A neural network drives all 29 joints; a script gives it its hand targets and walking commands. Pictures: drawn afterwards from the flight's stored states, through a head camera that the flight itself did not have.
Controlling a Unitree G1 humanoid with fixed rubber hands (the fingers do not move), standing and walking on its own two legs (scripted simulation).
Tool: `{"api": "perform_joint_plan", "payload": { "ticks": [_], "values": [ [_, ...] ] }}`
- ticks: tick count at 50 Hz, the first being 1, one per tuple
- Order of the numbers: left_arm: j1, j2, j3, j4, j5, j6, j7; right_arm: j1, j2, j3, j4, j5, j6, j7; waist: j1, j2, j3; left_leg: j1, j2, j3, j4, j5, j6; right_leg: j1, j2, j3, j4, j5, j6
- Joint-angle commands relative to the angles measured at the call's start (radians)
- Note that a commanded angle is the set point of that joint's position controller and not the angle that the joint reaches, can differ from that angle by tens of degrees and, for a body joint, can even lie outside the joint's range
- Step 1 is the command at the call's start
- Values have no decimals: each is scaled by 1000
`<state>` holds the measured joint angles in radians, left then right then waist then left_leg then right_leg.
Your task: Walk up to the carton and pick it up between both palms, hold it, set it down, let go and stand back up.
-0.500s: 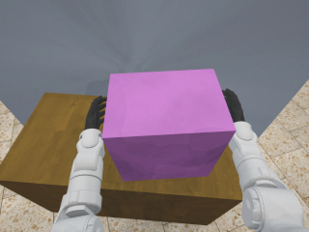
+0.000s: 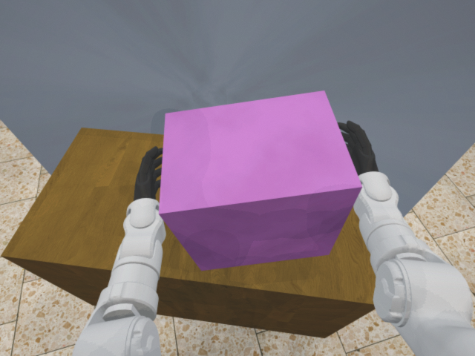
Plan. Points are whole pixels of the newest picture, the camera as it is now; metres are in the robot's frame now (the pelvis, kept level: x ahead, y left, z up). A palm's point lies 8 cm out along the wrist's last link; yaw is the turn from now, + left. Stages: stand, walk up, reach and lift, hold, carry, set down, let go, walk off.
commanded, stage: set down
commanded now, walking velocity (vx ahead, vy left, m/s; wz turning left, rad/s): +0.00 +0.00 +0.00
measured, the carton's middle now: (255, 191) +0.42 +0.02 -0.02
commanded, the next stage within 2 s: none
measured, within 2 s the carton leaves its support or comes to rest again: rests again in 1.72 s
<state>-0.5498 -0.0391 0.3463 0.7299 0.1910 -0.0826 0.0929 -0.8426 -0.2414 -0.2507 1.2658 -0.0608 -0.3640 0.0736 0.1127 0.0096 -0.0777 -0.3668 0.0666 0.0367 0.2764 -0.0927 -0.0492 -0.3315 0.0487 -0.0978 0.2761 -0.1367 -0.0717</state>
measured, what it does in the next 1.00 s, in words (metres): stands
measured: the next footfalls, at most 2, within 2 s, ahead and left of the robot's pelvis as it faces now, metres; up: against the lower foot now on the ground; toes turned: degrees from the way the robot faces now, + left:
none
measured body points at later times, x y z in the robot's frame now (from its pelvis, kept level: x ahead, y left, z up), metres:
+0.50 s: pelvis +0.01 +0.01 +0.00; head +0.11 +0.00 +0.44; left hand +0.39 +0.22 +0.01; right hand +0.48 -0.15 +0.04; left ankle +0.01 +0.15 -0.75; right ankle -0.01 -0.07 -0.75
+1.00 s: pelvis +0.00 +0.00 -0.01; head +0.13 -0.03 +0.42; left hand +0.38 +0.21 -0.01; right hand +0.48 -0.16 +0.01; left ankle +0.01 +0.15 -0.75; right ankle -0.01 -0.07 -0.75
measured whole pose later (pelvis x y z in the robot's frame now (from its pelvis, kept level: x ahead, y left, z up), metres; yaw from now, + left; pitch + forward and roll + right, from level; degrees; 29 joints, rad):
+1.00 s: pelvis +0.00 +0.00 -0.01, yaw -1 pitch +23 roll +0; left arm -0.64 -0.06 0.45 0.92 0.19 -0.28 0.11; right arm -0.96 -0.29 -0.33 1.44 -0.16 -0.47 0.09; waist 0.17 0.02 -0.16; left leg -0.64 0.09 0.09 0.34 -0.10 -0.04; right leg -0.62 0.06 -0.08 0.34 -0.14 -0.08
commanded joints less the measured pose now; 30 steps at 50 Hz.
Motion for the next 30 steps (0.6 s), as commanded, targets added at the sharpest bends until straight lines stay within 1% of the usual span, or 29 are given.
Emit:
{"api": "perform_joint_plan", "payload": {
  "ticks": [1,2,3,4,5,6,7,8,9,10,11,12,13,14,15,16,17,18,19,20,21,22,23,24,25,26,28,29,30],
  "values": [
    [-592,-377,-243,-123,13,-97,-50,-457,479,152,-125,-64,-46,106,18,-92,-558,59,-40,74,29,242,38,341,-49,47,48,356,98],
    [-602,-349,-212,-88,35,-96,-54,-498,450,126,-116,-74,-38,110,22,-102,-524,20,-39,81,10,206,45,339,-52,48,44,332,106],
    [-593,-356,-186,-74,37,-95,-54,-495,464,121,-111,-73,-30,112,39,-116,-520,1,-43,87,3,190,54,344,-68,58,49,338,107],
    [-630,-319,-180,-101,30,-99,-53,-486,458,103,-78,-85,-13,119,29,-134,-538,-12,-35,94,-3,139,60,347,-58,54,39,300,113],
    [-635,-310,-173,-93,41,-93,-51,-473,442,87,-69,-94,-5,129,33,-101,-516,10,-38,94,-17,110,57,318,-54,53,32,218,105],
    [-633,-334,-178,-119,31,-95,-43,-473,446,92,-77,-92,-13,134,48,-88,-540,29,-36,87,-8,140,53,310,-55,59,45,227,95],
    [-632,-342,-166,-108,41,-98,-40,-495,451,94,-96,-86,-19,135,41,-89,-568,49,-40,87,10,175,48,311,-49,42,35,246,94],
    [-604,-346,-155,-90,61,-94,-41,-499,451,104,-101,-85,-25,135,72,-89,-566,46,-40,93,10,212,53,313,-50,52,52,281,86],
    [-615,-338,-139,-86,48,-95,-43,-523,453,109,-106,-75,-26,140,73,-107,-594,37,-36,100,17,193,56,309,-51,60,36,258,91],
    [-632,-332,-142,-91,41,-93,-42,-506,443,88,-75,-88,-16,144,56,-106,-582,20,-37,102,14,167,53,304,-51,48,33,231,93],
    [-636,-335,-140,-99,41,-93,-38,-493,444,83,-51,-90,-5,151,66,-101,-551,7,-30,102,1,138,60,284,-46,55,29,187,87],
    [-639,-325,-154,-108,44,-94,-37,-487,425,63,-51,-112,-6,153,40,-105,-585,45,-35,105,9,138,54,258,-38,45,21,166,93],
    [-661,-355,-153,-109,40,-100,-33,-500,422,53,-54,-124,-10,154,43,-91,-605,73,-32,98,21,171,46,233,-38,35,23,185,82],
    [-613,-376,-150,-110,44,-107,-31,-460,469,92,-67,-111,-19,154,65,-99,-613,80,-35,96,36,227,46,256,-37,44,37,255,82],
    [-594,-380,-164,-107,53,-110,-33,-467,449,83,-88,-124,-33,147,46,-105,-637,92,-38,96,49,312,36,256,-35,35,53,343,83],
    [-606,-374,-179,-118,50,-119,-33,-497,421,71,-93,-118,-46,146,40,-75,-684,122,-32,94,60,364,31,240,-34,39,59,386,85],
    [-590,-363,-161,-96,48,-112,-35,-483,416,72,-59,-104,-42,146,35,-79,-637,96,-33,98,64,336,31,215,-30,39,47,349,83],
    [-602,-372,-171,-108,56,-107,-36,-471,406,56,-27,-123,-35,146,28,-75,-621,100,-29,94,61,325,31,201,-29,38,40,314,80],
    [-581,-384,-187,-103,57,-108,-30,-456,395,66,-23,-131,-38,148,33,-65,-609,121,-31,93,72,366,19,179,-26,29,45,336,73],
    [-591,-383,-195,-105,44,-113,-27,-447,414,67,-1,-116,-38,150,21,-62,-614,145,-28,90,83,393,17,163,-24,24,46,348,74],
    [-582,-378,-189,-110,47,-116,-30,-440,414,59,12,-125,-38,148,24,-55,-618,168,-20,91,92,391,19,152,-21,26,43,346,76],
    [-598,-385,-213,-126,47,-120,-29,-444,416,50,8,-124,-40,147,6,-39,-653,188,-23,79,103,424,14,147,-23,23,54,367,71],
    [-553,-401,-221,-110,33,-120,-26,-454,405,74,-4,-110,-54,149,33,-36,-662,172,-25,76,112,456,13,138,-18,29,53,385,64],
    [-566,-396,-234,-106,33,-122,-25,-461,409,61,19,-114,-57,150,18,-32,-684,156,-27,74,117,438,12,142,-15,25,55,379,72],
    [-557,-409,-240,-116,26,-129,-22,-448,423,75,17,-103,-67,151,22,-29,-705,186,-22,70,129,483,2,133,-16,24,68,408,65],
    [-561,-390,-226,-103,33,-138,-22,-460,415,63,15,-106,-69,147,32,-40,-710,175,-23,79,134,518,8,123,-18,17,62,427,70],
    [-550,-388,-232,-96,18,-154,-20,-461,394,89,17,-98,-78,146,29,-71,-709,124,-28,76,150,510,4,147,-22,34,84,480,73],
    [-531,-389,-238,-60,29,-162,-20,-472,401,92,8,-94,-83,143,29,-87,-716,107,-25,72,143,511,8,144,-22,29,90,494,76],
    [-534,-399,-246,-85,19,-175,-17,-480,409,99,5,-94,-98,140,36,-63,-757,119,-22,68,157,546,8,151,-23,32,104,532,73]
  ]
}}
